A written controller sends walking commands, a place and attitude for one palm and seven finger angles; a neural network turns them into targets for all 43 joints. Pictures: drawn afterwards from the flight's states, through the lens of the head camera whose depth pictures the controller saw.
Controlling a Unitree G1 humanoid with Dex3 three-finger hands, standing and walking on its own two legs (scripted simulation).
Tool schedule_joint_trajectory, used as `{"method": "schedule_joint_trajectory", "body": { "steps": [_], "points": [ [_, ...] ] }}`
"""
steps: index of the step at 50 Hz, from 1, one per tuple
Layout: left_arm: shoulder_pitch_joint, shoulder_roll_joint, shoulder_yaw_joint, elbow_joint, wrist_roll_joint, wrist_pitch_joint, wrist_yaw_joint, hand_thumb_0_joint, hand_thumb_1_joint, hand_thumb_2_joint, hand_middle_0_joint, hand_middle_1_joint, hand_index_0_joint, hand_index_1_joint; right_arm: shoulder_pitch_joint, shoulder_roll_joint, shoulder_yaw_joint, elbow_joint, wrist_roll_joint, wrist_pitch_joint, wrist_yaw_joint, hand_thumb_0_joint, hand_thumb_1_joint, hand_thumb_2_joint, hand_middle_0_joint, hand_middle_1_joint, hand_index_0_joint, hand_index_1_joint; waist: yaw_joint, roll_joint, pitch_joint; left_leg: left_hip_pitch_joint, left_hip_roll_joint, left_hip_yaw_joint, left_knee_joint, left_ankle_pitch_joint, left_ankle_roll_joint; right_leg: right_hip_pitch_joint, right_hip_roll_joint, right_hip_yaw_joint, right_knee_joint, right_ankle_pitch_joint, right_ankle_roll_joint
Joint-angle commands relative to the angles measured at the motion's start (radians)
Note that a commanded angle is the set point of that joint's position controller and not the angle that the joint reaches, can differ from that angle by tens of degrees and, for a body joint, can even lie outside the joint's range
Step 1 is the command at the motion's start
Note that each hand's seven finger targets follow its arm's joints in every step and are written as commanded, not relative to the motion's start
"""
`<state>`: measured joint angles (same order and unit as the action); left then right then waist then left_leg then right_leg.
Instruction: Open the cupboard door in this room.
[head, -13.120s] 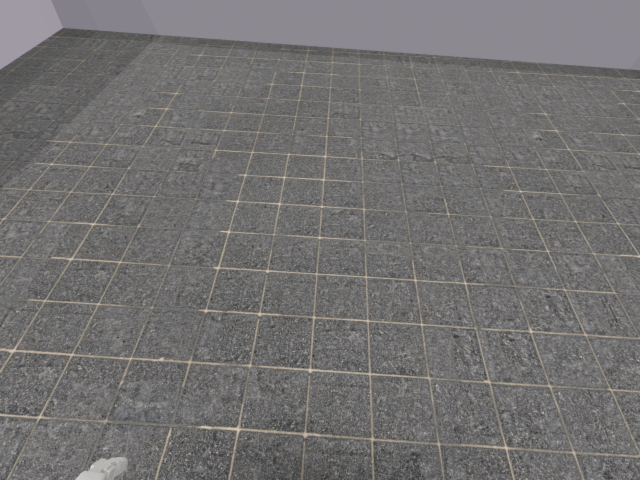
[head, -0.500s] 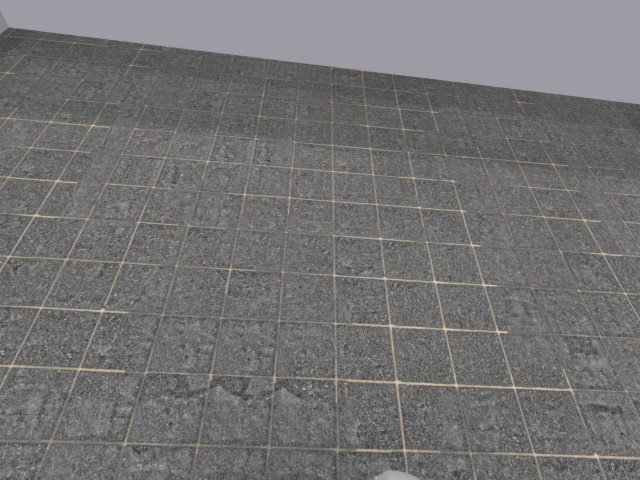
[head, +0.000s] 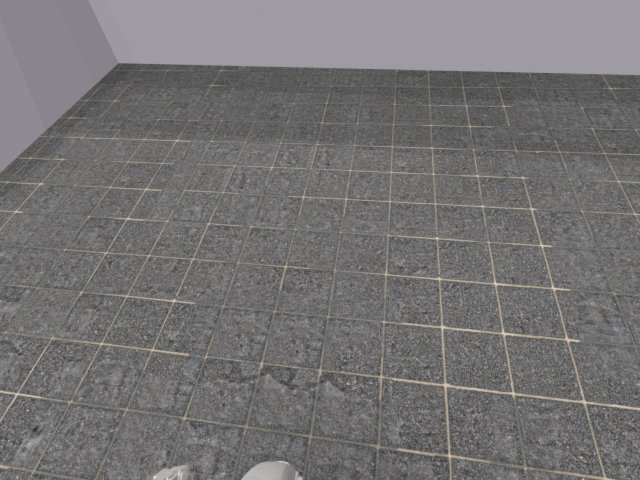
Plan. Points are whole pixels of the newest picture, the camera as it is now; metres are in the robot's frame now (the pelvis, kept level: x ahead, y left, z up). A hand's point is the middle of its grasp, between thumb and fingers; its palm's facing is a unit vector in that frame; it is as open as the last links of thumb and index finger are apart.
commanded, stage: turn or walk to find it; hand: left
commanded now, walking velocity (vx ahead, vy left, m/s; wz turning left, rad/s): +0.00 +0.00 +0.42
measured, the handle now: out of the picture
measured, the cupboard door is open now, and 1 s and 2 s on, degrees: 0 0 0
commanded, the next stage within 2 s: none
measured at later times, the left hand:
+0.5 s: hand out of the picture -0.09 +0.26 -0.19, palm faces +0.30 -0.92 -0.24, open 7.4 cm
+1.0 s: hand out of the picture -0.01 +0.23 -0.15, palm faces +0.38 -0.88 -0.28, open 7.4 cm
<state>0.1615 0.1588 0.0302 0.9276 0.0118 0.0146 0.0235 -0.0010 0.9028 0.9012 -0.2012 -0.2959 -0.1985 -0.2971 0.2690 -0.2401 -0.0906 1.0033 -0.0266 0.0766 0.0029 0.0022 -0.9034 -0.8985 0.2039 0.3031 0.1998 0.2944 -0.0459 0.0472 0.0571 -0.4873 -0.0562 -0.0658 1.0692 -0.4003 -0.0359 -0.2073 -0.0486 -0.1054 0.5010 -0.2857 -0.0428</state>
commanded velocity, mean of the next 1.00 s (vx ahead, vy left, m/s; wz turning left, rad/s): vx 0.00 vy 0.00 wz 0.42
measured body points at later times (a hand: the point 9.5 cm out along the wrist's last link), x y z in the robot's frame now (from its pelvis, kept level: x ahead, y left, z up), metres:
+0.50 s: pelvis -0.04 +0.05 -0.01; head -0.02 +0.08 +0.44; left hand -0.10 +0.31 -0.17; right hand +0.14 -0.17 -0.13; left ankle -0.07 +0.14 -0.74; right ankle -0.02 -0.09 -0.70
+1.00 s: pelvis -0.05 +0.00 -0.01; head -0.01 -0.01 +0.44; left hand -0.03 +0.27 -0.13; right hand +0.06 -0.22 -0.17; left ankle -0.08 +0.13 -0.72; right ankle -0.02 -0.09 -0.74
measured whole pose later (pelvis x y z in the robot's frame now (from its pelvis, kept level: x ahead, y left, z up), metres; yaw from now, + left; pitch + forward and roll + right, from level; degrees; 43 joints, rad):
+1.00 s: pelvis -0.05 +0.00 -0.01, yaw +24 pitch +0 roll +1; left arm 0.12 0.18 0.03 0.91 0.01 0.01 0.02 0.00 0.91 0.90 -0.20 -0.30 -0.20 -0.30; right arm 0.26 -0.22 -0.08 1.00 -0.02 0.06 -0.01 0.00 -0.90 -0.90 0.21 0.30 0.20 0.29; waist -0.05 0.05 0.07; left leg -0.39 -0.07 -0.10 0.73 -0.40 -0.01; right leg -0.24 -0.03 -0.07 0.55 -0.30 -0.01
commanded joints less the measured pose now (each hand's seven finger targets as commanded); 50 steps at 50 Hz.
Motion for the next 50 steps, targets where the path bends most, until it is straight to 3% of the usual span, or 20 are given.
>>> {"method": "schedule_joint_trajectory", "body": {
  "steps": [1,7,14,16,18,19,20,21,22,23,26,27,39,44,45,46,47,48,49,50],
  "points": [
    [0.005,0.170,0.041,-0.062,0.001,-0.034,0.013,0.000,0.900,0.900,-0.200,-0.300,-0.200,-0.300,0.027,-0.060,-0.015,-0.043,0.003,-0.014,0.009,0.000,-0.900,-0.900,0.200,0.300,0.200,0.300,0.019,-0.187,-0.007,-0.066,0.068,0.004,0.152,0.072,-0.031,0.030,-0.239,0.119,-0.213,0.256,-0.047],
    [0.101,0.193,0.049,-0.024,0.009,-0.033,0.013,0.000,0.900,0.900,-0.200,-0.300,-0.200,-0.300,-0.059,-0.065,-0.006,-0.054,0.003,-0.011,0.007,0.000,-0.900,-0.900,0.200,0.300,0.200,0.300,0.061,-0.202,0.001,-0.063,0.098,0.023,0.053,0.026,-0.046,0.082,-0.285,0.124,-0.211,0.263,-0.080],
    [0.164,0.240,0.066,0.019,0.022,-0.024,0.011,0.000,0.900,0.900,-0.200,-0.300,-0.200,-0.300,-0.155,-0.042,0.022,-0.089,0.020,-0.037,0.003,0.000,-0.900,-0.900,0.200,0.300,0.200,0.300,0.106,-0.239,-0.078,0.072,0.089,0.107,-0.303,-0.094,-0.025,0.182,-0.323,0.092,-0.104,0.530,-0.117],
    [0.153,0.258,0.068,0.023,0.021,-0.019,0.008,0.000,0.900,0.900,-0.200,-0.300,-0.200,-0.300,-0.125,-0.043,0.024,-0.086,0.022,-0.042,0.000,0.000,-0.900,-0.900,0.200,0.300,0.200,0.300,0.088,-0.248,-0.102,0.141,0.075,0.136,-0.405,-0.040,-0.015,0.167,-0.321,0.063,-0.069,0.531,-0.098],
    [0.122,0.253,0.070,0.024,0.011,-0.013,0.007,0.000,0.900,0.900,-0.200,-0.300,-0.200,-0.300,-0.072,-0.059,0.022,-0.072,0.020,-0.052,0.000,0.000,-0.900,-0.900,0.200,0.300,0.200,0.300,0.046,-0.223,-0.121,0.285,0.078,0.148,-0.597,0.143,-0.002,0.088,-0.295,0.006,0.004,0.442,-0.037],
    [0.114,0.231,0.064,0.020,0.003,-0.007,0.006,0.000,0.900,0.900,-0.200,-0.300,-0.200,-0.300,-0.039,-0.096,0.014,-0.065,0.019,-0.061,0.003,0.000,-0.900,-0.900,0.200,0.300,0.200,0.300,0.023,-0.110,-0.139,0.417,0.122,0.090,-0.710,0.273,0.013,-0.016,-0.253,-0.038,0.119,0.321,0.014],
    [0.127,0.171,0.053,-0.008,-0.005,0.002,0.001,0.000,0.900,0.900,-0.200,-0.300,-0.200,-0.300,-0.018,-0.196,-0.008,-0.071,0.009,-0.069,-0.002,0.000,-0.900,-0.900,0.200,0.300,0.200,0.300,0.010,0.171,-0.139,0.541,0.351,-0.208,-0.746,0.521,0.103,-0.264,-0.121,-0.093,0.305,-0.083,0.093],
    [0.070,0.141,0.033,-0.037,0.002,0.013,0.003,0.000,0.900,0.900,-0.200,-0.300,-0.200,-0.300,0.018,-0.252,-0.019,-0.061,0.010,-0.058,-0.009,0.000,-0.900,-0.900,0.200,0.300,0.200,0.300,-0.016,0.254,-0.110,0.477,0.467,-0.288,-0.757,0.729,0.202,-0.324,-0.072,-0.027,0.449,-0.366,0.112],
    [0.044,0.165,0.040,-0.035,0.005,0.023,0.004,0.000,0.900,0.900,-0.200,-0.300,-0.200,-0.300,0.001,-0.235,-0.013,-0.058,0.006,-0.053,-0.014,0.000,-0.900,-0.900,0.200,0.300,0.200,0.300,-0.012,0.137,-0.076,0.402,0.467,-0.229,-0.756,0.653,0.232,-0.301,-0.086,0.033,0.532,-0.330,0.100],
    [0.032,0.156,0.043,-0.020,0.008,0.031,0.005,0.000,0.900,0.900,-0.200,-0.300,-0.200,-0.300,-0.038,-0.199,-0.003,-0.060,0.004,-0.060,-0.024,0.000,-0.900,-0.900,0.200,0.300,0.200,0.300,0.002,0.215,-0.054,0.359,0.393,-0.209,-0.771,0.616,0.202,-0.314,-0.088,0.074,0.553,-0.272,0.105],
    [0.071,0.173,0.052,0.010,0.008,0.026,-0.010,0.000,0.900,0.900,-0.200,-0.300,-0.200,-0.300,-0.132,-0.159,0.014,-0.093,0.007,-0.063,-0.027,0.000,-0.900,-0.900,0.200,0.300,0.200,0.300,0.049,0.121,-0.014,0.344,0.299,-0.120,-0.761,0.545,0.175,-0.327,-0.067,0.074,0.622,-0.130,0.115],
    [0.075,0.172,0.052,0.015,0.008,0.023,-0.012,0.000,0.900,0.900,-0.200,-0.300,-0.200,-0.300,-0.115,-0.157,0.013,-0.092,0.009,-0.067,-0.027,0.000,-0.900,-0.900,0.200,0.300,0.200,0.300,0.046,0.092,-0.035,0.369,0.282,-0.112,-0.757,0.572,0.168,-0.328,-0.060,0.074,0.625,-0.108,0.120],
    [-0.042,0.146,0.039,-0.055,0.000,0.017,-0.002,0.000,0.900,0.900,-0.200,-0.300,-0.200,-0.300,-0.022,-0.154,-0.008,-0.084,0.001,-0.064,-0.022,0.000,-0.900,-0.900,0.200,0.300,0.200,0.300,0.006,0.107,-0.075,0.388,0.289,-0.265,-0.728,0.564,0.222,-0.263,-0.021,0.094,0.376,-0.169,0.129],
    [0.033,0.143,0.038,-0.045,-0.009,0.001,0.002,0.000,0.900,0.900,-0.200,-0.300,-0.200,-0.300,-0.043,-0.152,-0.016,-0.091,0.003,-0.058,-0.017,0.000,-0.900,-0.900,0.200,0.300,0.200,0.300,0.045,0.099,-0.126,0.286,0.235,-0.291,-0.651,0.594,0.186,-0.033,0.025,0.069,0.061,-0.041,0.106],
    [0.071,0.149,0.042,-0.037,-0.009,-0.007,0.005,0.000,0.900,0.900,-0.200,-0.300,-0.200,-0.300,-0.049,-0.141,-0.015,-0.094,0.008,-0.058,-0.016,0.000,-0.900,-0.900,0.200,0.300,0.200,0.300,0.067,0.068,-0.147,0.229,0.204,-0.274,-0.614,0.526,0.153,0.069,0.012,0.066,-0.079,0.067,0.103],
    [0.104,0.192,0.049,-0.030,-0.002,-0.018,0.009,0.000,0.900,0.900,-0.200,-0.300,-0.200,-0.300,-0.041,-0.108,-0.012,-0.096,0.015,-0.060,-0.011,0.000,-0.900,-0.900,0.200,0.300,0.200,0.300,0.078,-0.019,-0.169,0.118,0.147,-0.218,-0.547,0.365,0.097,0.208,-0.076,0.137,-0.173,0.135,0.086],
    [0.120,0.277,0.066,-0.027,0.012,-0.027,0.017,0.000,0.900,0.900,-0.200,-0.300,-0.200,-0.300,-0.028,-0.042,0.000,-0.115,0.021,-0.063,-0.006,0.000,-0.900,-0.900,0.200,0.300,0.200,0.300,0.085,-0.277,-0.175,-0.070,0.012,-0.053,-0.359,0.033,0.024,0.322,-0.317,0.363,-0.198,0.220,0.001],
    [0.118,0.297,0.065,-0.041,0.010,-0.023,0.016,0.000,0.900,0.900,-0.200,-0.300,-0.200,-0.300,-0.062,-0.072,-0.010,-0.131,0.012,-0.054,-0.010,0.000,-0.900,-0.900,0.200,0.300,0.200,0.300,0.098,-0.292,-0.133,-0.081,-0.012,-0.016,-0.159,-0.195,0.010,0.181,-0.444,0.437,-0.204,0.335,-0.101],
    [0.071,0.261,0.066,-0.054,0.006,-0.020,0.021,0.000,0.900,0.900,-0.200,-0.300,-0.200,-0.300,-0.059,-0.091,-0.018,-0.121,0.008,-0.040,-0.009,0.000,-0.900,-0.900,0.200,0.300,0.200,0.300,0.075,-0.212,-0.100,-0.065,0.023,-0.044,-0.018,-0.156,0.011,0.095,-0.422,0.358,-0.211,0.300,-0.132],
    [0.011,0.235,0.066,-0.065,0.004,-0.022,0.022,0.000,0.900,0.900,-0.200,-0.300,-0.200,-0.300,-0.039,-0.082,-0.019,-0.094,0.003,-0.026,-0.005,0.000,-0.900,-0.900,0.200,0.300,0.200,0.300,0.050,-0.242,-0.055,-0.067,0.042,-0.051,0.063,-0.117,0.006,0.032,-0.369,0.316,-0.228,0.220,-0.115]
  ]
}}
